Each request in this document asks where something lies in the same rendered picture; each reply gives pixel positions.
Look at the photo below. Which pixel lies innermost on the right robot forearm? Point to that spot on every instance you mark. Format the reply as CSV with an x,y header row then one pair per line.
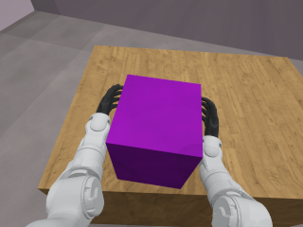
x,y
215,178

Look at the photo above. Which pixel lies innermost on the left robot forearm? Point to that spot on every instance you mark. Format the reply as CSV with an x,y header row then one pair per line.
x,y
91,152

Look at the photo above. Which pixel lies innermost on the robot right hand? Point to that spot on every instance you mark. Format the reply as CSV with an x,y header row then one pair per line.
x,y
211,118

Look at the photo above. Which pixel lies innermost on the robot left hand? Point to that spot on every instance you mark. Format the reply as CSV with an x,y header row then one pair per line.
x,y
106,103

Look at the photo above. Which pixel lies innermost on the robot left upper arm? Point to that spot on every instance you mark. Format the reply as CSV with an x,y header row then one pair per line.
x,y
72,202

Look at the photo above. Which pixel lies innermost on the robot right upper arm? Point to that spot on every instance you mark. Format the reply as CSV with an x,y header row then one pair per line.
x,y
233,211

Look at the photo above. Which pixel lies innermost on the pedestal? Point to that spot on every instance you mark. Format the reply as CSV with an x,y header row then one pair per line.
x,y
259,102

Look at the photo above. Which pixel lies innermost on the carton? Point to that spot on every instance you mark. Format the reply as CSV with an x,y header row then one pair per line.
x,y
156,136

